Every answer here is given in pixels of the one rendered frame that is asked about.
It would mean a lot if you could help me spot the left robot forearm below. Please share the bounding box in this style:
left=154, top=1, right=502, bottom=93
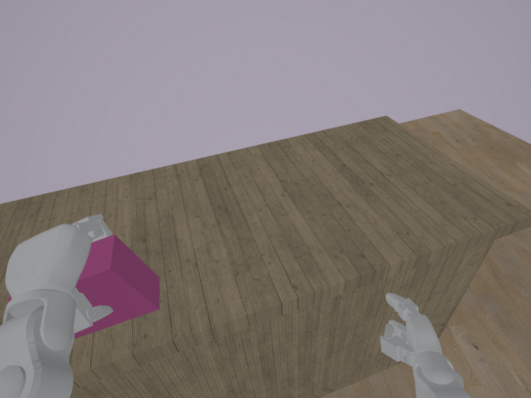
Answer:
left=0, top=289, right=76, bottom=398

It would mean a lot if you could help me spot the right robot hand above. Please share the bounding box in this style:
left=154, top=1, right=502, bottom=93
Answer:
left=380, top=293, right=443, bottom=366

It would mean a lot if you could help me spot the left robot hand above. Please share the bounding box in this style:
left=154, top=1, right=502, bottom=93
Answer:
left=5, top=214, right=113, bottom=333

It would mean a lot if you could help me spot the table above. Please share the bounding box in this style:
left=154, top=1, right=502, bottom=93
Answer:
left=0, top=116, right=531, bottom=398

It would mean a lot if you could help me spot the right robot forearm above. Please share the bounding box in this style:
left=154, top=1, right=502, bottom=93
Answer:
left=412, top=351, right=471, bottom=398

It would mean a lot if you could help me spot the sponge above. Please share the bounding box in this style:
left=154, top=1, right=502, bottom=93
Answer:
left=6, top=235, right=160, bottom=339

